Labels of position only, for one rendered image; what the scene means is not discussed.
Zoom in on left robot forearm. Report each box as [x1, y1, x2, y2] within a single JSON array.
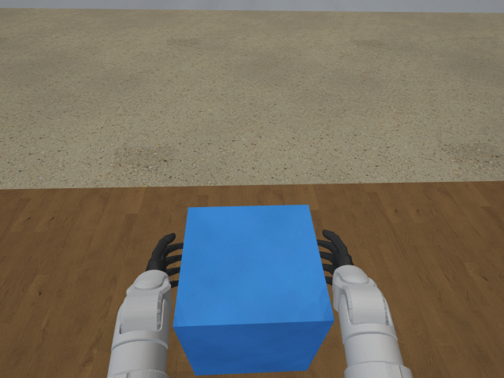
[[107, 270, 172, 378]]

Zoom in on right robot forearm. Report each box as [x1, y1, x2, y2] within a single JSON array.
[[332, 265, 413, 378]]

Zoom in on carton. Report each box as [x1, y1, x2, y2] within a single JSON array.
[[173, 205, 335, 376]]

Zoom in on right robot hand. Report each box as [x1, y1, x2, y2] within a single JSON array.
[[317, 229, 354, 285]]

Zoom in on left robot hand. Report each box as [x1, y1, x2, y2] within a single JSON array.
[[145, 233, 183, 288]]

